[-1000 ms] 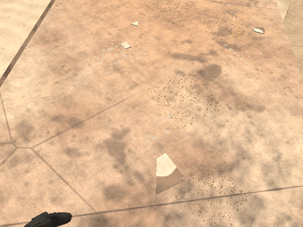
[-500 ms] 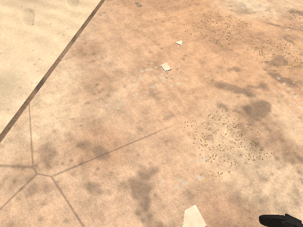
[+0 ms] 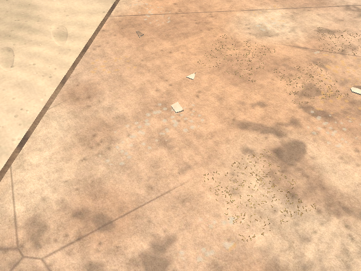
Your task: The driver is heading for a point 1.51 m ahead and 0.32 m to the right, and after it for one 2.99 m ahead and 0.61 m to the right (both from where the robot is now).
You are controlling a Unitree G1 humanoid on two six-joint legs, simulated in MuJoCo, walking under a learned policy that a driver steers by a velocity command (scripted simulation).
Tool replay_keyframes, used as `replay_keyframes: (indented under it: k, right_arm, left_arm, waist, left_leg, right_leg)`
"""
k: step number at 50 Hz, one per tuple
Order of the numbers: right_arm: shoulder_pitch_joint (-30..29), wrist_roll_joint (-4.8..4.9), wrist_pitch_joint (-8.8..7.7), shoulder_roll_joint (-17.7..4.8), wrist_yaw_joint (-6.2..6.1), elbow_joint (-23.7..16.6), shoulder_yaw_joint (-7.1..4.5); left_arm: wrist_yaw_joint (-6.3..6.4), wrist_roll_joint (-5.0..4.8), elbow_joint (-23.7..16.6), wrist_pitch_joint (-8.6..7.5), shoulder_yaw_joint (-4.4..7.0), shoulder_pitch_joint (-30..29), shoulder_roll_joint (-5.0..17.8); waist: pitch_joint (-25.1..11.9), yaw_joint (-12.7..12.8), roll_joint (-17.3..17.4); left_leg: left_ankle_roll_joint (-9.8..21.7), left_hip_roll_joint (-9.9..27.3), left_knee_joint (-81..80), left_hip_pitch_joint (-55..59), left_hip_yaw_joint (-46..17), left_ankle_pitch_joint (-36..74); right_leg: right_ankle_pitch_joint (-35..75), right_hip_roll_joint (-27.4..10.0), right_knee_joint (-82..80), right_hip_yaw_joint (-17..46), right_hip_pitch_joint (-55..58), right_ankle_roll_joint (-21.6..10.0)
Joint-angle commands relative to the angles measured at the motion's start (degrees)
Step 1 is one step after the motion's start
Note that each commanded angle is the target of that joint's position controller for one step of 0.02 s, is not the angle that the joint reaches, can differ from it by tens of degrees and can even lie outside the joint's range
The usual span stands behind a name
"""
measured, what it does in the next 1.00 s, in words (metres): walks ahead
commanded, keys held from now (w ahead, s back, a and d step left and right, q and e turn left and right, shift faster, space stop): no key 0.36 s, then w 0.34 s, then w+e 0.30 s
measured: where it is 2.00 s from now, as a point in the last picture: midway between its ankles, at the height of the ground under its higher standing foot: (233, 197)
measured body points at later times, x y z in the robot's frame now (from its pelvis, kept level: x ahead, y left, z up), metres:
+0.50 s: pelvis +0.04 +0.00 +0.00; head +0.03 +0.00 +0.45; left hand +0.05 +0.25 -0.15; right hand +0.11 -0.27 -0.15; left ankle +0.04 +0.11 -0.73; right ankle -0.02 -0.13 -0.73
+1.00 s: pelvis +0.23 +0.00 -0.01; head +0.25 +0.00 +0.44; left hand +0.45 +0.21 -0.11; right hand +0.12 -0.23 -0.15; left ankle +0.06 +0.11 -0.73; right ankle +0.40 -0.14 -0.70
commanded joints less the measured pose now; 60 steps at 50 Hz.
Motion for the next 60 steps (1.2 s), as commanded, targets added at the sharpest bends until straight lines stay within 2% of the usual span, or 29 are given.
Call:
replay_keyframes:
  k: [1, 18, 20, 22, 24, 25, 26, 27, 29, 30, 31, 32, 33, 34, 35, 37, 38, 43, 48, 51, 52, 53, 54, 55, 56, 57, 58, 59, 60]
  right_arm:
    - [-1.62, 0.35, -0.64, -5.52, -0.19, -1.48, -1.29]
    - [-2.32, 0.77, 0.98, -6.49, -1.40, 6.45, -1.46]
    - [-1.24, 1.04, 1.17, -5.86, -1.38, 7.86, -1.39]
    - [-2.12, 1.30, 0.81, -6.35, -1.29, 7.77, -1.67]
    - [-4.57, 1.53, -0.94, -5.14, -0.74, 6.64, -1.46]
    - [-5.09, 1.83, -1.95, -4.22, -0.23, 6.24, -1.31]
    - [-5.54, 2.02, -2.85, -3.88, 0.29, 5.88, -1.22]
    - [-4.49, 2.35, -3.62, -3.76, 0.77, 6.05, -1.27]
    - [3.57, 2.76, -4.38, -3.99, 1.21, 9.24, -1.79]
    - [9.66, 2.36, -4.43, -6.14, 1.13, 11.60, -2.70]
    - [16.93, 2.26, -4.65, -11.66, 1.07, 13.26, -4.30]
    - [22.16, 1.56, -5.37, -14.02, 1.97, 14.05, -4.34]
    - [17.21, 1.00, -6.24, -9.94, 1.99, 12.92, -2.77]
    - [13.59, 1.13, -6.76, -7.29, 2.06, 11.38, -1.99]
    - [11.37, 1.19, -6.89, -6.82, 2.22, 10.48, -1.63]
    - [10.98, 0.83, -6.34, -4.33, 1.97, 10.18, -0.58]
    - [12.47, 0.49, -6.02, -4.03, 1.60, 10.51, -0.37]
    - [13.49, -0.37, -5.54, -7.34, -0.25, 10.08, -0.56]
    - [16.49, 0.71, -5.35, -8.26, -0.59, 10.46, -0.95]
    - [14.69, 0.78, -4.34, -10.45, -0.90, 9.17, -1.66]
    - [13.86, 0.56, -3.75, -11.19, -1.17, 8.42, -1.92]
    - [12.65, 0.35, -3.12, -11.72, -1.36, 7.47, -2.06]
    - [12.28, 0.15, -3.16, -11.79, -1.45, 6.22, -1.86]
    - [15.98, -0.82, -4.56, -4.73, -0.36, 3.54, 0.14]
    - [14.65, 0.63, -7.52, -4.00, 0.81, 2.44, 0.72]
    - [7.59, 2.96, -9.26, -8.70, 1.35, -0.06, -0.82]
    - [4.96, 3.34, -10.03, -9.67, 1.13, -1.14, -1.00]
    - [4.76, 2.47, -9.99, -9.56, 0.43, -0.65, -1.51]
    - [6.10, 1.67, -9.13, -9.78, -0.09, -0.49, -2.09]
  left_arm:
    - [0.25, -0.26, -1.04, -0.65, 1.32, 1.40, 7.01]
    - [0.24, -0.36, 3.84, 0.25, 0.90, 0.88, 5.68]
    - [0.39, -0.72, 5.15, 0.53, 1.05, 2.59, 5.69]
    - [0.70, -1.20, 4.48, 0.56, 1.73, 2.11, 7.78]
    - [0.76, -1.82, 4.70, -0.43, 2.50, 5.20, 9.94]
    - [0.71, -2.15, 5.02, -1.06, 3.12, 5.86, 11.50]
    - [0.62, -2.27, 5.06, -1.68, 3.26, 5.78, 11.34]
    - [0.44, -2.20, 4.63, -2.17, 3.10, 4.48, 10.44]
    - [-0.17, -2.43, 3.03, -2.39, 2.84, -0.03, 9.26]
    - [-0.37, -2.29, 1.69, -2.63, 2.58, -2.58, 8.41]
    - [-0.37, -1.92, -0.33, -3.25, 1.66, -4.14, 4.93]
    - [-0.08, -2.23, -2.20, -4.24, 1.66, -5.09, 4.61]
    - [-0.44, -3.40, -2.01, -4.88, 2.27, -4.53, 6.51]
    - [-1.06, -3.82, -1.19, -5.34, 2.24, -3.31, 6.17]
    - [-1.24, -3.48, -0.72, -5.65, 2.44, -3.04, 5.97]
    - [-1.76, -2.83, -0.35, -5.20, 3.22, -3.70, 6.39]
    - [-2.15, -2.81, -0.21, -4.71, 3.17, -3.64, 5.32]
    - [-2.79, -2.50, -4.70, -3.42, 1.82, -13.16, 1.67]
    - [-4.51, -2.35, -8.72, -3.22, 1.05, -20.35, 2.04]
    - [-5.61, -2.19, -10.00, -3.35, 2.10, -18.50, 4.41]
    - [-5.84, -2.26, -9.33, -3.21, 3.07, -14.10, 6.20]
    - [-5.83, -2.41, -7.33, -2.96, 4.58, -5.80, 8.74]
    - [-5.07, -2.55, -5.27, -2.43, 6.51, 3.23, 12.24]
    - [-3.97, -2.20, -5.04, -1.92, 7.49, 8.13, 17.23]
    - [-3.76, -1.64, -5.48, -2.21, 6.62, 8.06, 16.07]
    - [-3.64, -1.25, -5.41, -2.98, 5.69, 5.74, 12.68]
    - [-3.72, -1.44, -6.33, -3.69, 5.03, 1.31, 10.46]
    - [-4.02, -1.29, -7.61, -4.15, 4.46, -3.28, 8.79]
    - [-4.03, -0.84, -8.68, -4.38, 4.00, -6.08, 7.51]
  waist:
    - [-2.50, 0.51, -1.81]
    - [-1.14, 0.10, -0.89]
    - [-1.15, 0.15, -1.87]
    - [3.70, 0.46, -4.37]
    - [7.52, 1.94, -8.19]
    - [8.96, 1.96, -10.92]
    - [10.27, 1.75, -11.20]
    - [10.45, 0.52, -10.66]
    - [8.38, -3.96, -8.53]
    - [6.26, -6.15, -4.36]
    - [3.13, -8.05, 10.32]
    - [-0.26, -9.08, 17.46]
    - [2.16, -5.68, 9.03]
    - [3.51, -3.93, 6.16]
    - [3.91, -2.75, 3.94]
    - [3.98, -2.07, 4.15]
    - [3.43, -2.15, 4.91]
    - [6.00, -3.24, 3.17]
    - [8.12, -4.02, 2.69]
    - [4.23, -0.53, 4.69]
    - [0.80, 2.21, 6.11]
    - [-4.00, 6.58, 6.48]
    - [-8.49, 10.80, 4.23]
    - [-15.55, 7.16, -10.26]
    - [-22.67, 6.57, -10.68]
    - [-14.23, 7.23, -8.31]
    - [-7.83, 4.99, -3.89]
    - [-4.51, 1.93, 0.68]
    - [-3.07, -0.51, 0.41]
  left_leg:
    - [1.71, 2.30, -2.22, 6.47, -2.49, 10.36]
    - [1.20, 2.54, -2.67, 9.04, -2.27, 12.78]
    - [1.32, 0.34, -1.60, 8.12, 0.02, -2.78]
    - [1.84, -1.33, 1.23, 1.04, 1.45, -19.35]
    - [1.91, -1.59, 7.61, -6.46, 2.89, -18.08]
    - [2.17, -0.85, 12.06, -9.07, 3.28, -14.08]
    - [2.95, 0.99, 13.86, -10.00, 1.76, -12.66]
    - [3.82, 1.74, 12.29, -9.15, 1.47, -13.00]
    - [4.89, 0.22, 0.86, 4.96, 2.89, -10.72]
    - [5.22, 1.48, -2.52, 14.10, -1.11, -7.41]
    - [10.20, 11.35, -11.73, 22.60, -19.77, -14.35]
    - [16.91, 21.51, -19.46, 27.81, -41.17, -15.09]
    - [16.61, 22.77, -18.18, 26.16, -39.40, -14.14]
    - [14.46, 20.26, -17.65, 24.46, -32.03, -11.49]
    - [12.55, 18.12, -18.13, 23.11, -26.04, -8.56]
    - [9.19, 14.59, -19.13, 20.72, -14.77, 3.45]
    - [8.59, 13.51, -19.40, 20.38, -11.15, 7.83]
    - [8.46, 12.42, -23.07, 14.89, -1.18, 13.60]
    - [7.76, 14.60, -23.44, 17.50, 4.97, 18.21]
    - [6.08, 15.98, -13.64, 23.44, 8.28, 45.25]
    - [5.38, 16.00, -6.27, 24.19, 9.27, 54.98]
    - [4.39, 15.10, 4.76, 21.72, 9.99, 58.96]
    - [2.52, 12.99, 19.58, 10.76, 9.90, 49.82]
    - [-1.19, 2.81, 44.12, -13.51, 9.08, 5.43]
    - [-0.36, -3.10, 55.34, -22.58, -3.97, -20.42]
    - [1.43, 0.69, 56.12, -28.91, -7.37, -16.51]
    - [2.39, 3.64, 51.63, -28.11, -6.49, -10.79]
    - [2.19, 5.80, 46.28, -24.22, -6.04, -7.67]
    - [1.72, 7.56, 42.27, -19.51, -6.26, -5.94]
  right_leg:
    - [10.00, -1.89, -6.41, 1.85, -2.74, -1.59]
    - [13.73, -0.52, -7.94, 0.11, -0.49, -1.65]
    - [-1.32, 0.24, -9.14, -0.19, -0.94, -2.76]
    - [-19.58, -2.08, -11.60, 4.06, -3.87, -5.92]
    - [-28.15, -8.76, -16.86, 13.65, -2.44, -9.85]
    - [-29.24, -13.51, -19.55, 19.72, -1.41, -12.43]
    - [-26.87, -16.14, -20.33, 22.74, -2.03, -13.85]
    - [-22.80, -16.20, -19.36, 21.80, -2.08, -13.59]
    - [-15.17, -11.08, -13.75, 13.51, -7.64, -10.01]
    - [-6.35, -6.76, -5.71, 7.81, -12.58, -7.62]
    - [-1.53, 1.42, 14.12, -2.78, -21.64, -3.02]
    - [-14.11, 5.05, 29.78, -0.14, -30.09, -1.98]
    - [-12.99, 1.30, 38.34, 4.68, -34.55, -3.34]
    - [-7.42, -1.10, 40.26, 5.01, -35.53, -4.82]
    - [-2.14, -3.17, 38.75, 3.97, -35.73, -5.63]
    - [4.39, -5.34, 33.41, 2.79, -32.47, -5.53]
    - [6.05, -5.35, 31.76, 1.86, -31.30, -5.01]
    - [15.89, -3.22, 15.68, 0.10, -29.70, -3.05]
    - [19.90, -1.80, 5.68, -3.53, -25.70, -5.40]
    - [13.83, 1.82, 4.96, -6.97, -19.74, -8.56]
    - [11.30, 3.91, 5.83, -8.33, -14.17, -9.68]
    - [11.45, 6.12, 4.33, -8.85, -3.58, -11.24]
    - [10.85, 4.50, 2.34, -2.84, 12.31, -13.51]
    - [-0.32, -11.06, -1.63, 26.95, 32.65, -22.76]
    - [-7.53, -18.51, -14.10, 50.56, 37.00, -27.50]
    - [-6.17, -16.02, -16.38, 42.94, 31.58, -23.28]
    - [-0.65, -13.54, -16.99, 33.50, 21.76, -20.87]
    - [5.37, -10.82, -17.82, 27.12, 12.36, -19.15]
    - [9.73, -8.47, -18.78, 22.18, 5.60, -18.01]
